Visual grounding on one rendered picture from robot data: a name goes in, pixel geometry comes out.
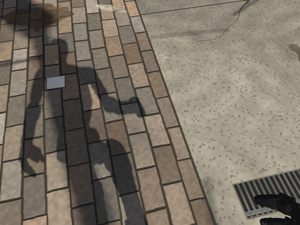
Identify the robot right hand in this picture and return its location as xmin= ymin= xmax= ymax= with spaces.
xmin=254 ymin=192 xmax=300 ymax=225

